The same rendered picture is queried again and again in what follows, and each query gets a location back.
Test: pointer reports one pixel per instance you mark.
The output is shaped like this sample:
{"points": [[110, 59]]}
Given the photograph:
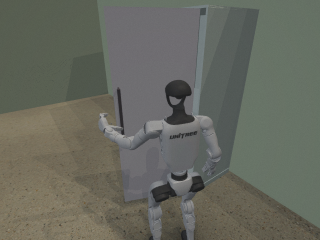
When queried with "robot right hand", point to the robot right hand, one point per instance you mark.
{"points": [[211, 171]]}

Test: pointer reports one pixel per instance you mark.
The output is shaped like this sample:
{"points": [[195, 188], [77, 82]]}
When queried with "robot right upper arm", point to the robot right upper arm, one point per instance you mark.
{"points": [[208, 132]]}

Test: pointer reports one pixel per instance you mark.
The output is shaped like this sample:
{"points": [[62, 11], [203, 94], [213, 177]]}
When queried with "humanoid robot head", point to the humanoid robot head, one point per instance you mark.
{"points": [[180, 90]]}

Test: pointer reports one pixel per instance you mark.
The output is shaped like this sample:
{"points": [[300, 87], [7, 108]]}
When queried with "robot right forearm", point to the robot right forearm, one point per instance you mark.
{"points": [[211, 163]]}

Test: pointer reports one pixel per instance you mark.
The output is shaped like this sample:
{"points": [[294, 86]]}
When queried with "handle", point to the handle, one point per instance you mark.
{"points": [[120, 110]]}

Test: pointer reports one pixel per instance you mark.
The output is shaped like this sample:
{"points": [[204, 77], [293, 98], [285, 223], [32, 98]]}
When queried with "robot left forearm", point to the robot left forearm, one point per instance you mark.
{"points": [[116, 137]]}

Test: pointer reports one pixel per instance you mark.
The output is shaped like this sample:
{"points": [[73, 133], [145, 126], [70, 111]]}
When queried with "fridge door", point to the fridge door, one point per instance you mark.
{"points": [[148, 48]]}

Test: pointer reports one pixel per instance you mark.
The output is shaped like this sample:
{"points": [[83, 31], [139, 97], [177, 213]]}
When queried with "robot left hand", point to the robot left hand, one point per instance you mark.
{"points": [[103, 123]]}

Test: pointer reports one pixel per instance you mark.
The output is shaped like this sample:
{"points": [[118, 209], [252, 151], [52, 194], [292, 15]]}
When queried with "humanoid robot torso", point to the humanoid robot torso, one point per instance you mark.
{"points": [[179, 147]]}

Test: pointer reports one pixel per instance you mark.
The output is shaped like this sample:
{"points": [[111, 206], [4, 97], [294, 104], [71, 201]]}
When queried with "robot left upper arm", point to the robot left upper arm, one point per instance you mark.
{"points": [[151, 130]]}

